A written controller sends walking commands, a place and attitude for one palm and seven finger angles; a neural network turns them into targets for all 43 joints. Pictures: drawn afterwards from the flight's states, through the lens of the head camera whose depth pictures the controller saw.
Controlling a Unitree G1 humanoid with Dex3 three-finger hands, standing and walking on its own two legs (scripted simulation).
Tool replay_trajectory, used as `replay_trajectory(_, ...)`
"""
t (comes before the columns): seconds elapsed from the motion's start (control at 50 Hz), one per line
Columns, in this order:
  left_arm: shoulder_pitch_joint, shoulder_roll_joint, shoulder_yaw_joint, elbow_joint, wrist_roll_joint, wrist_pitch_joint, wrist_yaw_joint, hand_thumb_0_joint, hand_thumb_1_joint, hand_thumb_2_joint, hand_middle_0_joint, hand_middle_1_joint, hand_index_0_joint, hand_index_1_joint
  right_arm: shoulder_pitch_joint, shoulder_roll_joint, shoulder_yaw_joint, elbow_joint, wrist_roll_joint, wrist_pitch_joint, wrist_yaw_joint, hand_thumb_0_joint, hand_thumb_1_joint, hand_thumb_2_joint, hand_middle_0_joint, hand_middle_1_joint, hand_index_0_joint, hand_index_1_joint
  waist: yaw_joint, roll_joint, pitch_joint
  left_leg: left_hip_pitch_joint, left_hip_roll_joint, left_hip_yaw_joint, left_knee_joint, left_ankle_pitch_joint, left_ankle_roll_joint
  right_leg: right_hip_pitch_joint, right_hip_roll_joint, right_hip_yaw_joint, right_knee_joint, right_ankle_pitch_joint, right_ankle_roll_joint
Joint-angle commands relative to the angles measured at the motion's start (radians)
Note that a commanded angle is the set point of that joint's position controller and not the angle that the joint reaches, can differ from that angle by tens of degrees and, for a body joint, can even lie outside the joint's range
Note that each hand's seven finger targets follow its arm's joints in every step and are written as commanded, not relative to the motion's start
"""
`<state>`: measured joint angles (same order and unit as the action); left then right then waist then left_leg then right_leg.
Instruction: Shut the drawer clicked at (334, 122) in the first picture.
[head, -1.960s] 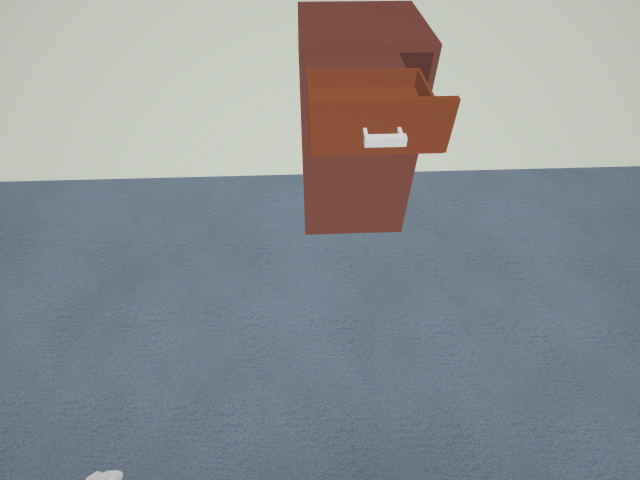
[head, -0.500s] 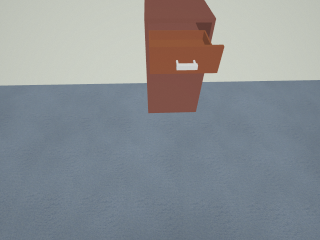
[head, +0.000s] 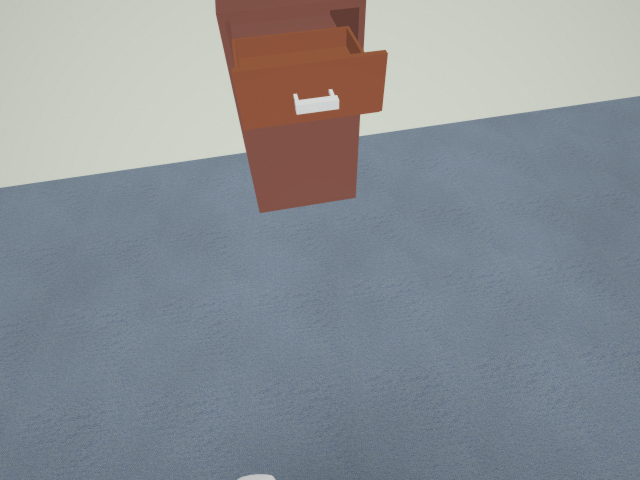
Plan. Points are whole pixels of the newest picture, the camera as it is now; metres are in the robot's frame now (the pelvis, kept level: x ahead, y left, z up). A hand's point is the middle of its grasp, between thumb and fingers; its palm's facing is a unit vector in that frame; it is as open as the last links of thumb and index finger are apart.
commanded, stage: walk to a spot facing it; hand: left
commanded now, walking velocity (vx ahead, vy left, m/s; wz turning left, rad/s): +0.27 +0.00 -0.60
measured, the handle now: (315, 100) +0.96 +0.10 -0.05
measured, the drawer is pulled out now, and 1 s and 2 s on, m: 0.30 0.30 0.30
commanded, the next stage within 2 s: turn to face it in 1.84 s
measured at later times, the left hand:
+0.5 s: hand (151, 479) +0.14 +0.27 -0.16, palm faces -0.19 -0.96 -0.20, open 7.4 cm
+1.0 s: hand (342, 299) +0.45 +0.01 -0.16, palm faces -0.63 -0.77 -0.13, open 7.4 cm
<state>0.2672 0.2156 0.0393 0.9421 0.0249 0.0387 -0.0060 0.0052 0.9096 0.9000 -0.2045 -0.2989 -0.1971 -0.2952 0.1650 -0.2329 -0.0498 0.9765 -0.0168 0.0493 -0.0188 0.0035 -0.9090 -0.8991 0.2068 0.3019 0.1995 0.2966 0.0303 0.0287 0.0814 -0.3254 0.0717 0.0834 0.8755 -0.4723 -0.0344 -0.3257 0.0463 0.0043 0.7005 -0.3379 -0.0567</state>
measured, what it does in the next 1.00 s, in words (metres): walks ahead, turning right: left foot, then right foot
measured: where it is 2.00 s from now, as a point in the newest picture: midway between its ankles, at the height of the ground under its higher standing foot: (396, 395)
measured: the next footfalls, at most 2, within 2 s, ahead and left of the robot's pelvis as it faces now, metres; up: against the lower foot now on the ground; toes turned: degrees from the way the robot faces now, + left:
left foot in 0.40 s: +0.12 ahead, +0.15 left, +0.00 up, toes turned -13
right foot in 0.94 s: +0.29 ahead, -0.16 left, +0.00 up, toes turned -41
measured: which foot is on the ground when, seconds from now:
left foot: up 0.00-0.38, down 0.40-0.94, up 0.96-1.00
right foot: down 0.00-0.40, up 0.42-0.92, down 0.94-1.00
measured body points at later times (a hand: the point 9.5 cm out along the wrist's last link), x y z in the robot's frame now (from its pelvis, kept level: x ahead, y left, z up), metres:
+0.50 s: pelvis +0.07 +0.06 +0.02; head +0.08 +0.09 +0.47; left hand +0.15 +0.32 -0.14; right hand +0.10 -0.20 -0.10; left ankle +0.08 +0.15 -0.72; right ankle +0.03 -0.07 -0.65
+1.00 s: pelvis +0.22 -0.03 -0.01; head +0.26 -0.03 +0.43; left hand +0.48 +0.05 -0.15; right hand -0.03 -0.12 -0.14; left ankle +0.14 +0.15 -0.63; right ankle +0.26 -0.14 -0.72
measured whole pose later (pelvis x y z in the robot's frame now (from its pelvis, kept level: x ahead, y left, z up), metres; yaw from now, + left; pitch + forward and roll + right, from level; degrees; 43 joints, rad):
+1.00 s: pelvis +0.22 -0.03 -0.01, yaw -35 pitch -2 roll -1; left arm 0.05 0.20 0.05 0.89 0.01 -0.03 -0.04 0.00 0.91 0.90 -0.20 -0.30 -0.20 -0.29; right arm 0.55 -0.14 -0.03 1.11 -0.01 -0.02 -0.03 0.01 -0.91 -0.90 0.21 0.30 0.20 0.30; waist -0.07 -0.03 0.12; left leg -0.20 0.15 0.17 1.20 -0.47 -0.03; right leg -0.44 0.03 -0.16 0.69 -0.20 -0.12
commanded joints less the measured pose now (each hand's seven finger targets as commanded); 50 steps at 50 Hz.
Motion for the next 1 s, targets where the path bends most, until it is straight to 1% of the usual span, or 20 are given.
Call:
replay_trajectory(0.0,0.028,0.2,0.058,-0.086,-0.009,-0.036,0.019,0.0,0.9,0.9,-0.2,-0.3,-0.2,-0.3,-0.06,-0.137,-0.037,-0.117,-0.006,-0.041,0.013,0.0,-0.9,-0.9,0.2,0.3,0.2,0.3,-0.005,-0.132,-0.01,-0.266,0.011,-0.132,0.276,0.108,-0.008,0.078,-0.27,0.516,-0.509,-0.14,-0.118)
replay_trajectory(0.2,0.162,0.165,0.071,-0.042,0.0,-0.072,0.007,0.0,0.9,0.9,-0.2,-0.3,-0.2,-0.3,-0.086,-0.061,-0.032,-0.152,-0.007,-0.077,0.022,0.0,-0.9,-0.9,0.2,0.3,0.2,0.3,0.037,-0.154,-0.076,-0.244,-0.022,-0.077,0.004,0.133,-0.024,0.183,-0.204,0.466,-0.488,-0.097,-0.145)
replay_trajectory(0.28,0.126,0.181,0.078,-0.058,0.004,-0.064,0.006,0.0,0.9,0.9,-0.2,-0.3,-0.2,-0.3,-0.064,-0.05,-0.029,-0.169,0.005,-0.094,0.018,0.0,-0.9,-0.9,0.2,0.3,0.2,0.3,0.031,-0.187,-0.076,-0.076,-0.069,-0.07,-0.185,0.086,-0.005,0.094,-0.186,0.486,-0.459,-0.049,-0.143)
replay_trajectory(0.32,0.073,0.182,0.083,-0.069,0.001,-0.059,0.005,0.0,0.9,0.9,-0.2,-0.3,-0.2,-0.3,0.019,-0.052,-0.029,-0.148,0.009,-0.105,0.01,0.0,-0.9,-0.9,0.2,0.3,0.2,0.3,-0.016,-0.181,-0.084,0.125,-0.088,-0.06,-0.349,0.148,0.002,-0.026,-0.14,0.459,-0.394,-0.059,-0.11)
replay_trajectory(0.34,0.035,0.164,0.081,-0.084,-0.002,-0.055,0.003,0.0,0.9,0.9,-0.2,-0.3,-0.2,-0.3,0.11,-0.074,-0.033,-0.122,0.011,-0.111,-0.002,0.0,-0.9,-0.9,0.2,0.3,0.2,0.3,-0.057,-0.139,-0.104,0.316,-0.063,-0.079,-0.459,0.155,0.01,-0.152,-0.092,0.417,-0.304,-0.097,-0.075)
replay_trajectory(0.36,0.027,0.1,0.069,-0.102,-0.007,-0.054,-0.006,0.0,0.9,0.9,-0.2,-0.3,-0.2,-0.3,0.214,-0.156,-0.049,-0.093,0.003,-0.118,-0.015,0.0,-0.9,-0.9,0.2,0.3,0.2,0.3,-0.104,0.081,-0.145,0.517,0.124,-0.277,-0.576,-0.025,0.047,-0.341,0.008,0.306,-0.096,-0.163,-0.029)
replay_trajectory(0.38,0.0,0.064,0.063,-0.136,-0.009,-0.063,-0.016,0.0,0.9,0.9,-0.2,-0.3,-0.2,-0.3,0.291,-0.247,-0.065,-0.092,-0.008,-0.116,-0.017,0.0,-0.9,-0.9,0.2,0.3,0.2,0.3,-0.13,0.294,-0.118,0.523,0.387,-0.597,-0.709,-0.192,0.142,-0.499,0.065,0.11,0.193,-0.255,0.03)
replay_trajectory(0.4,-0.05,0.108,0.075,-0.142,0.006,-0.071,-0.021,0.0,0.9,0.9,-0.2,-0.3,-0.2,-0.3,0.258,-0.223,-0.055,-0.101,-0.009,-0.112,-0.012,0.0,-0.9,-0.9,0.2,0.3,0.2,0.3,-0.119,0.151,-0.03,0.364,0.441,-0.634,-0.744,-0.215,0.2,-0.5,-0.037,0.088,0.332,-0.188,0.039)
replay_trajectory(0.42,-0.058,0.116,0.077,-0.125,0.013,-0.067,-0.027,0.0,0.9,0.9,-0.2,-0.3,-0.2,-0.3,0.221,-0.176,-0.038,-0.104,-0.011,-0.116,-0.009,0.0,-0.9,-0.9,0.2,0.3,0.2,0.3,-0.088,0.087,0.001,0.272,0.4,-0.582,-0.746,-0.208,0.199,-0.486,-0.063,0.082,0.419,-0.121,0.047)
replay_trajectory(0.46,-0.019,0.082,0.073,-0.082,0.017,-0.051,-0.047,0.0,0.9,0.9,-0.2,-0.3,-0.2,-0.3,0.16,-0.093,-0.012,-0.098,-0.004,-0.13,-0.01,0.0,-0.9,-0.9,0.2,0.3,0.2,0.3,-0.027,0.077,0.065,0.193,0.264,-0.305,-0.734,0.045,0.124,-0.456,-0.101,0.051,0.495,0.075,0.063)
replay_trajectory(0.52,-0.001,0.049,0.059,-0.062,0.014,-0.033,-0.05,0.0,0.9,0.9,-0.2,-0.3,-0.2,-0.3,0.224,-0.047,0.006,-0.064,0.005,-0.151,-0.021,0.0,-0.9,-0.9,0.2,0.3,0.2,0.3,-0.015,0.101,0.023,0.252,0.198,-0.1,-0.666,0.477,0.078,-0.451,-0.101,0.021,0.551,0.165,0.077)
replay_trajectory(0.64,-0.135,0.022,0.04,-0.098,0.011,-0.013,-0.055,0.0,0.9,0.9,-0.2,-0.3,-0.2,-0.3,0.337,-0.041,0.016,0.006,0.004,-0.161,-0.027,0.0,-0.9,-0.9,0.2,0.3,0.2,0.3,-0.03,0.079,0.063,0.339,0.222,-0.001,-0.652,0.684,0.103,-0.568,-0.12,-0.035,0.493,0.243,0.081)
replay_trajectory(0.72,-0.294,0.01,0.022,-0.13,0.008,-0.023,-0.062,0.0,0.9,0.9,-0.2,-0.3,-0.2,-0.3,0.421,-0.032,0.013,0.051,-0.007,-0.154,-0.027,0.0,-0.9,-0.9,0.2,0.3,0.2,0.3,-0.089,0.081,0.084,0.416,0.231,0.055,-0.636,0.77,0.129,-0.514,-0.113,-0.109,0.24,0.225,0.059)
replay_trajectory(0.78,-0.341,-0.002,0.016,-0.137,0.002,-0.031,-0.061,0.0,0.9,0.9,-0.2,-0.3,-0.2,-0.3,0.425,-0.05,0.007,0.068,-0.011,-0.144,-0.027,0.0,-0.9,-0.9,0.2,0.3,0.2,0.3,-0.091,0.099,0.081,0.432,0.235,0.133,-0.593,0.916,0.13,-0.393,-0.077,-0.152,0.071,0.188,0.02)
replay_trajectory(0.86,-0.133,0.056,0.038,-0.076,0.005,-0.05,-0.045,0.0,0.9,0.9,-0.2,-0.3,-0.2,-0.3,0.381,-0.111,-0.01,0.06,-0.004,-0.137,-0.024,0.0,-0.9,-0.9,0.2,0.3,0.2,0.3,0.014,0.137,-0.071,0.396,0.253,0.195,-0.259,1.278,0.107,-0.015,0.003,-0.198,-0.044,0.094,-0.051)
replay_trajectory(0.88,0.01,0.098,0.051,-0.035,0.007,-0.063,-0.039,0.0,0.9,0.9,-0.2,-0.3,-0.2,-0.3,0.358,-0.116,-0.01,0.047,0.0,-0.134,-0.018,0.0,-0.9,-0.9,0.2,0.3,0.2,0.3,0.083,0.128,-0.152,0.281,0.235,0.205,-0.041,1.155,0.075,0.229,0.008,-0.199,-0.124,0.144,-0.069)
replay_trajectory(0.9,0.117,0.191,0.072,-0.006,0.005,-0.073,-0.028,0.0,0.9,0.9,-0.2,-0.3,-0.2,-0.3,0.383,-0.067,-0.003,0.031,0.019,-0.131,-0.005,0.0,-0.9,-0.9,0.2,0.3,0.2,0.3,0.115,-0.037,-0.265,-0.023,0.182,0.195,0.271,0.611,0.039,0.55,-0.2,0.054,-0.168,0.152,-0.149)
replay_trajectory(0.92,0.196,0.263,0.085,0.002,-0.014,-0.078,-0.013,0.0,0.9,0.9,-0.2,-0.3,-0.2,-0.3,0.367,-0.014,0.002,-0.013,0.029,-0.135,-0.007,0.0,-0.9,-0.9,0.2,0.3,0.2,0.3,0.108,-0.175,-0.357,-0.294,0.019,0.12,0.632,-0.111,-0.008,0.67,-0.486,0.57,-0.277,0.342,-0.276)
replay_trajectory(0.94,0.15,0.268,0.087,-0.008,-0.031,-0.066,-0.001,0.0,0.9,0.9,-0.2,-0.3,-0.2,-0.3,0.264,-0.044,-0.012,-0.043,0.012,-0.137,-0.011,0.0,-0.9,-0.9,0.2,0.3,0.2,0.3,0.102,-0.049,-0.221,-0.365,0.058,-0.031,0.621,-0.031,0.015,0.503,-0.467,0.462,-0.35,0.43,-0.272)
replay_trajectory(0.98,0.001,0.187,0.067,-0.046,-0.025,-0.073,0.002,0.0,0.9,0.9,-0.2,-0.3,-0.2,-0.3,0.259,-0.043,-0.017,-0.033,0.0,-0.112,-0.004,0.0,-0.9,-0.9,0.2,0.3,0.2,0.3,0.007,-0.065,-0.117,-0.289,0.124,-0.072,0.561,0.11,0.005,0.196,-0.393,0.37,-0.438,0.115,-0.204)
